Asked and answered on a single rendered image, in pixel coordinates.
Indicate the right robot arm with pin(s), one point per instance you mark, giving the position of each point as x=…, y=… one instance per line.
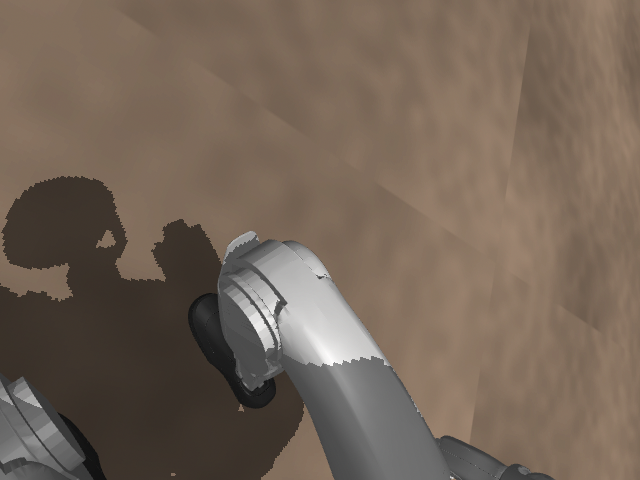
x=519, y=472

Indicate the left robot foot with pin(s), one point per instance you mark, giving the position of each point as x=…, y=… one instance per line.
x=91, y=463

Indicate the right robot hand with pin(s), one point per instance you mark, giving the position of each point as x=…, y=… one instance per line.
x=467, y=462

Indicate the right robot foot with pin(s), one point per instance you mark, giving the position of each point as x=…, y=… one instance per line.
x=204, y=322

